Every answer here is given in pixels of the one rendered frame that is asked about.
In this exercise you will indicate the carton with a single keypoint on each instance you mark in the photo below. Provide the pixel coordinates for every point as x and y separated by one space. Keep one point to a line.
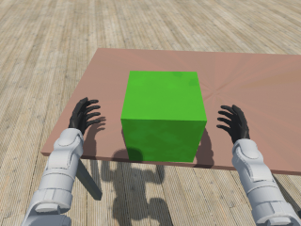
163 116

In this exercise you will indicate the right robot forearm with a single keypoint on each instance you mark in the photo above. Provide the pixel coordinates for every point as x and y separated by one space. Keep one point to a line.
269 207

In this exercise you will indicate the robot right hand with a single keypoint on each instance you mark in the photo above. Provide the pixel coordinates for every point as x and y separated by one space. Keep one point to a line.
238 128

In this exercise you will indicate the robot left upper arm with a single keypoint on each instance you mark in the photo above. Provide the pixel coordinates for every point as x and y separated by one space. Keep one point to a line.
48 220

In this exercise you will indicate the table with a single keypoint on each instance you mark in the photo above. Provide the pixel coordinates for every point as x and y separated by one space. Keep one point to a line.
266 87

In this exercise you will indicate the robot left hand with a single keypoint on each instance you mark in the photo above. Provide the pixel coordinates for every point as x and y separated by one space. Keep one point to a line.
80 115

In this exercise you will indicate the left robot forearm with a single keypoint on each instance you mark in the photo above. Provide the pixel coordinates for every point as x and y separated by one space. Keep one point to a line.
53 196

